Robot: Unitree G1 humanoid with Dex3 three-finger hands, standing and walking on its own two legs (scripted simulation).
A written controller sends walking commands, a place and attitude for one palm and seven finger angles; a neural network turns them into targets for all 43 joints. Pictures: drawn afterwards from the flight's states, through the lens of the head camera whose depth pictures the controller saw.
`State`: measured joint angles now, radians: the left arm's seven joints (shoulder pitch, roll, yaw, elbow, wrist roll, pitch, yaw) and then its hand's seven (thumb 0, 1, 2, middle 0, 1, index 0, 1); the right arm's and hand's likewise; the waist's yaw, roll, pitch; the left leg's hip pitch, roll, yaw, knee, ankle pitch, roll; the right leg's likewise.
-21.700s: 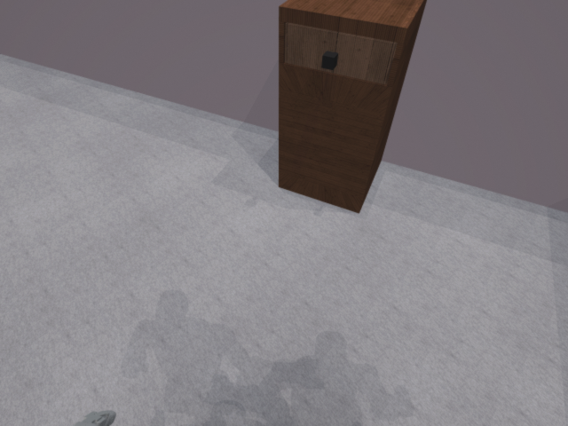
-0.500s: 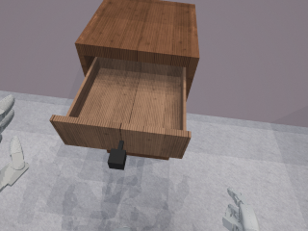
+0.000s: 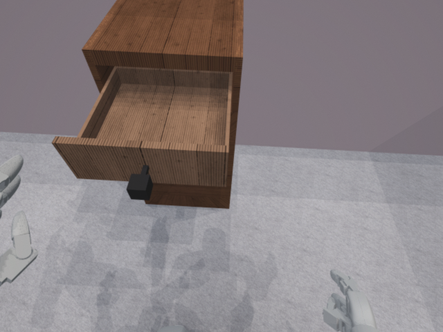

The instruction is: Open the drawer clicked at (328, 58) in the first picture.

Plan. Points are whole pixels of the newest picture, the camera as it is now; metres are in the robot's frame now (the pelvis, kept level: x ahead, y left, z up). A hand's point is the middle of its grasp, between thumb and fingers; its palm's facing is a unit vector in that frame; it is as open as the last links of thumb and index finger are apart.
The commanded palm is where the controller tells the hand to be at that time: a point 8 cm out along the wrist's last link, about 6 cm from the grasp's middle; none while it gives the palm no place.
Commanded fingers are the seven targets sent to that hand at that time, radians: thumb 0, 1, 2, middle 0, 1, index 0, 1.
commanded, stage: stop stepping back and stand still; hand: left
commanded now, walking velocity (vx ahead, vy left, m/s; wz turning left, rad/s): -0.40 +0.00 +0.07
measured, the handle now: (142, 179) +0.43 +0.20 -0.04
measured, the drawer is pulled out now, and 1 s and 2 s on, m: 0.30 0.30 0.30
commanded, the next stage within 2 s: let the arm hang, fingers relaxed in 1.00 s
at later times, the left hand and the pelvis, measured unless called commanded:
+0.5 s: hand out of the picture +0.05 +0.22 +0.15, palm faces +0.44 -0.81 -0.40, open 7.4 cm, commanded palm -0.02 +0.27 +0.17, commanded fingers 0.00 0.90 0.90 -0.20 -0.30 -0.20 -0.30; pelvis -0.13 -0.02 -0.01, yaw +3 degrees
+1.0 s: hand out of the picture -0.01 +0.20 +0.16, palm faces +0.42 -0.79 -0.45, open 7.4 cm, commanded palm -0.07 +0.25 +0.17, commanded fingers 0.00 0.90 0.90 -0.20 -0.30 -0.20 -0.30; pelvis -0.17 -0.04 -0.01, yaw +6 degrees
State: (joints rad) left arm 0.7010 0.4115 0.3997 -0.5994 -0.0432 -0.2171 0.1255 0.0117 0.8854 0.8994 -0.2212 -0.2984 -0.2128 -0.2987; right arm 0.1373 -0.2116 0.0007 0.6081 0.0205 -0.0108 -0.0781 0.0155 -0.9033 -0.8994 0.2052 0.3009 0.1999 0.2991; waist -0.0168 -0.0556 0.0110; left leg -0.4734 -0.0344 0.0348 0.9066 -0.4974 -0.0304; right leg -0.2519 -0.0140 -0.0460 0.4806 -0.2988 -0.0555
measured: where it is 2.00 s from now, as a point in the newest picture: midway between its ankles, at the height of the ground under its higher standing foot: outside the picture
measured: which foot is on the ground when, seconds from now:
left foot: up 0.00-0.08, down 0.10-0.30, up 0.32-0.50, down 0.52-0.72, up 0.74-0.98, down 1.00-1.00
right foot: down 0.00-0.52, up 0.54-0.70, down 0.72-1.00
